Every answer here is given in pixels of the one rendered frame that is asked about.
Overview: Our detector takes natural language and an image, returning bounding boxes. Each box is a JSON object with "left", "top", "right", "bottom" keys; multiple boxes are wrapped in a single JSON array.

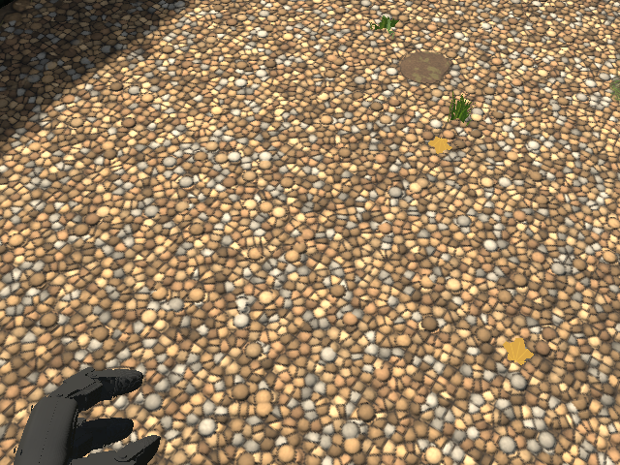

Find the robot left hand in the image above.
[{"left": 14, "top": 367, "right": 161, "bottom": 465}]

